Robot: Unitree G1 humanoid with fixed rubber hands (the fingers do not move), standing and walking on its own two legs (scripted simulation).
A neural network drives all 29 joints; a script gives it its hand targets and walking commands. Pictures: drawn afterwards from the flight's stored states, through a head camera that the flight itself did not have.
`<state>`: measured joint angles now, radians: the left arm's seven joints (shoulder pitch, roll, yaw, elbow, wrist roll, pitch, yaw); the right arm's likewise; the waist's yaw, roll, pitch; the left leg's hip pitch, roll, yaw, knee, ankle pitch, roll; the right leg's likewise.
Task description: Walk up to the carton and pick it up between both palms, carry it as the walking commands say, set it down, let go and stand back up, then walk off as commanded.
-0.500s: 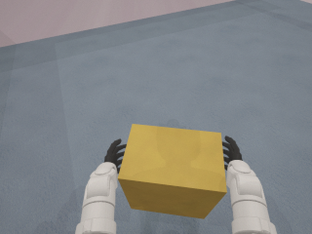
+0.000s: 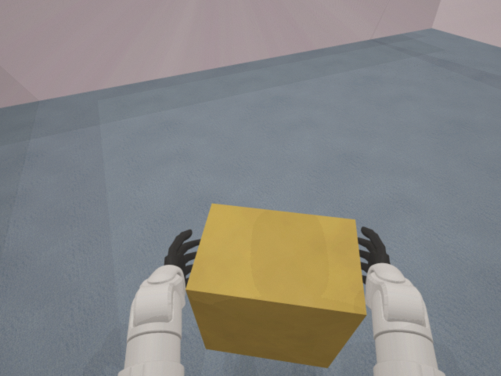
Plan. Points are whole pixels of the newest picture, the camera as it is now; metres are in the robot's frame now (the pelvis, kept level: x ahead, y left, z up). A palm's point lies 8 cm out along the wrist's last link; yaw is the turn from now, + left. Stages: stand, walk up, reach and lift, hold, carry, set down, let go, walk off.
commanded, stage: reach and lift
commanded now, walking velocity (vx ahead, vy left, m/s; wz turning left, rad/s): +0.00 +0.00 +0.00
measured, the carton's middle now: (273, 290) +0.29 +0.00 -0.02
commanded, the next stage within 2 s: hold in 0.90 s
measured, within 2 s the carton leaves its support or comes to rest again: neither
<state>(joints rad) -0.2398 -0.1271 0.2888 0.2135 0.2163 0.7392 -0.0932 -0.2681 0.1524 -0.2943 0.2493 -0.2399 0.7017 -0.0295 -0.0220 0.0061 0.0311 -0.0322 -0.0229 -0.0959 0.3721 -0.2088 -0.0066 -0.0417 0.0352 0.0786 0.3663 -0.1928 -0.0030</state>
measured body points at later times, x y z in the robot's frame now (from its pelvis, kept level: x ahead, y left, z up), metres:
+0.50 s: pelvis +0.00 +0.00 +0.00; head -0.03 +0.00 +0.45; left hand +0.29 +0.16 +0.04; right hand +0.30 -0.17 +0.03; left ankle +0.01 +0.13 -0.75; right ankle +0.01 -0.12 -0.75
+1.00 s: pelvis +0.00 +0.00 +0.00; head -0.04 -0.01 +0.45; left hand +0.28 +0.16 +0.04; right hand +0.29 -0.17 +0.03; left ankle +0.01 +0.13 -0.75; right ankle +0.01 -0.12 -0.75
